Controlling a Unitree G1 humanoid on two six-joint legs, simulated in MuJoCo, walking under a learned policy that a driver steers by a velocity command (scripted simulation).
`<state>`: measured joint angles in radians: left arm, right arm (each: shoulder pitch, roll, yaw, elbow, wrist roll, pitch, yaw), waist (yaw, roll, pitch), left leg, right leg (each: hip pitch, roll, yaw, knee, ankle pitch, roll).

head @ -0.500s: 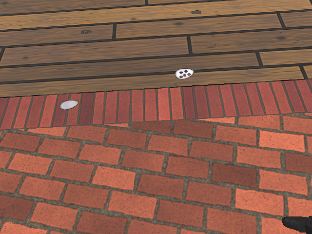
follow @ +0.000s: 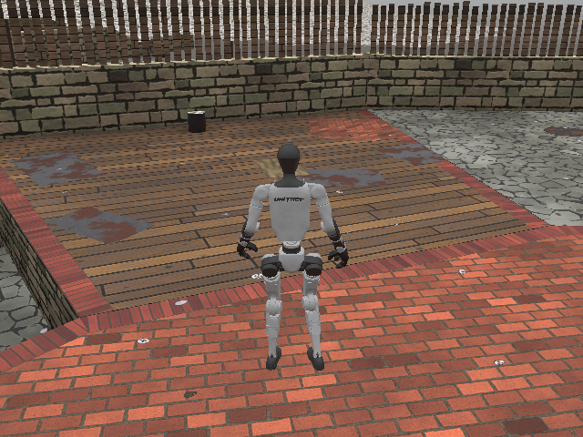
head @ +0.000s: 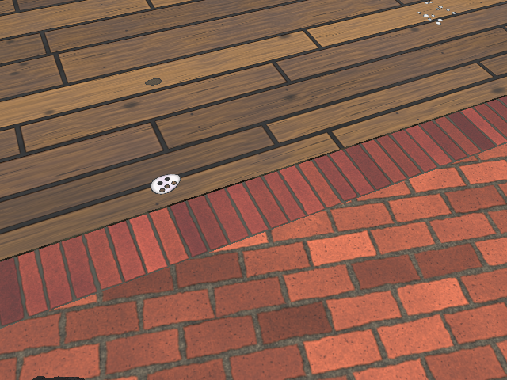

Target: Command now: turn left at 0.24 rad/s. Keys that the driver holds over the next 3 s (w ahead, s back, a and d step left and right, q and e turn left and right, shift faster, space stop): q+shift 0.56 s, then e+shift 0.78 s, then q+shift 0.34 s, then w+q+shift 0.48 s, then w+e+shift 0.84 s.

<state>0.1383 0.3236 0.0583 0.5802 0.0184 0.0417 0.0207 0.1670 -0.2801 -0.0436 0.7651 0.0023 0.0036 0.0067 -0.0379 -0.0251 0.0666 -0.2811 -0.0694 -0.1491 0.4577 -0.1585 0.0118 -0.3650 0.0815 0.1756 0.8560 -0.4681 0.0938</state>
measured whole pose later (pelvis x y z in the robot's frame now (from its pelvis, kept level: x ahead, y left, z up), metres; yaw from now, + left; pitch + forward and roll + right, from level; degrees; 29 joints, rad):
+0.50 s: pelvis +0.01 +0.00 +0.00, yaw +24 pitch +1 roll -1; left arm 0.13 0.28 0.06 0.68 0.00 0.02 0.03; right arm 0.17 -0.33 -0.08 0.62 0.03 0.06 0.04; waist 0.01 0.01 0.08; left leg -0.50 0.07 0.02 0.84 -0.32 -0.09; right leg -0.10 -0.03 -0.14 0.43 -0.35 0.00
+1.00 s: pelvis +0.02 +0.04 +0.00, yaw +20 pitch +1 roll +2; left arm 0.23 0.30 0.06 0.71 -0.02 0.07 0.00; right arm 0.08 -0.27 -0.05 0.69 -0.02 0.03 -0.03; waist 0.02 0.00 0.07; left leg -0.21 0.02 0.23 0.46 -0.26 0.04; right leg -0.42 -0.11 -0.05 0.87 -0.42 0.08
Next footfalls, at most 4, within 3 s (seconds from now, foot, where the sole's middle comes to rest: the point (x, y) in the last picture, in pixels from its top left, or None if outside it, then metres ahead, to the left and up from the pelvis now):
0.18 right None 0.02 -0.13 -0.78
0.58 left None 0.02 0.15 -0.78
1.10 right None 0.09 -0.07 -0.78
1.56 left None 0.14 0.16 -0.78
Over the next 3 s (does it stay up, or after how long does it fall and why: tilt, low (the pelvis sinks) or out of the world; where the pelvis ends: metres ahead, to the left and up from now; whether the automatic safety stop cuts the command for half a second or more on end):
stays up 0.85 0.40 -0.01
